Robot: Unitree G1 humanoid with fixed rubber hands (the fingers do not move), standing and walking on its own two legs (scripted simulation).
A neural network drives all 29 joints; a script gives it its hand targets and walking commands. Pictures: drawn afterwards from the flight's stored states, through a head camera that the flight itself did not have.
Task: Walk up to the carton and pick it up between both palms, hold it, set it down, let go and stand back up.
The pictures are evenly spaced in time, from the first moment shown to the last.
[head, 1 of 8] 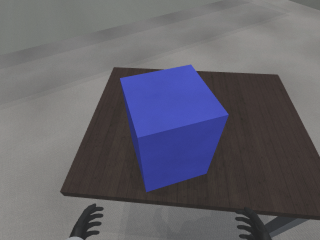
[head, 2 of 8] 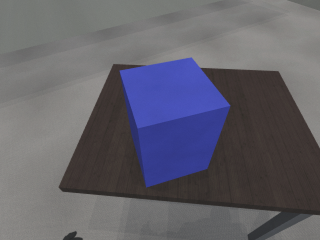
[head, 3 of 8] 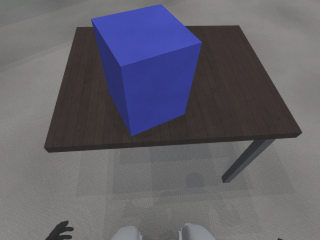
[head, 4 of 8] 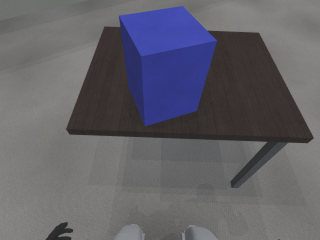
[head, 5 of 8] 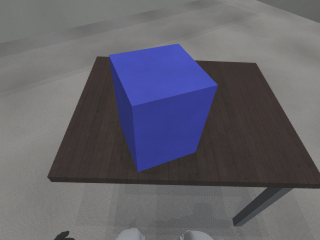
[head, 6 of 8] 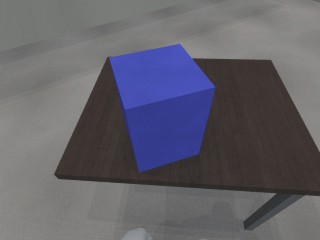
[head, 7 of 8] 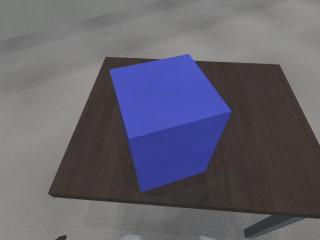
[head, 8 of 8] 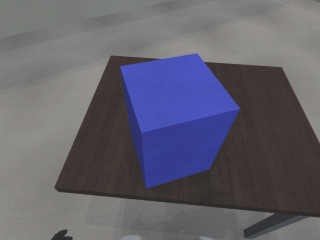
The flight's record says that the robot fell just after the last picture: no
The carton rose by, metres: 0.00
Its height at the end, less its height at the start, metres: +0.00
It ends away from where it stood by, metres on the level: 0.00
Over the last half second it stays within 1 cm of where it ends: yes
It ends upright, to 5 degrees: yes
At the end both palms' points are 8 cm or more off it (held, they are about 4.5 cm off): yes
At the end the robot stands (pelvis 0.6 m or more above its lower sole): yes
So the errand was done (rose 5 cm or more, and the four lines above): no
